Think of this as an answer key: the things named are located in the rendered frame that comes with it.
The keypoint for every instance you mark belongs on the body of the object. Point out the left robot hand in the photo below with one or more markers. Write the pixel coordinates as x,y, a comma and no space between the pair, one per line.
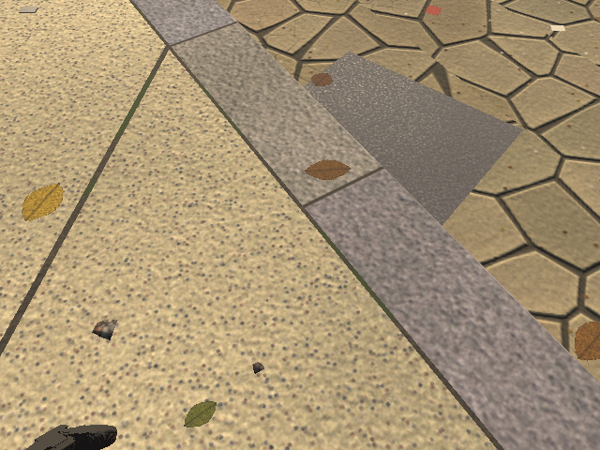
93,437

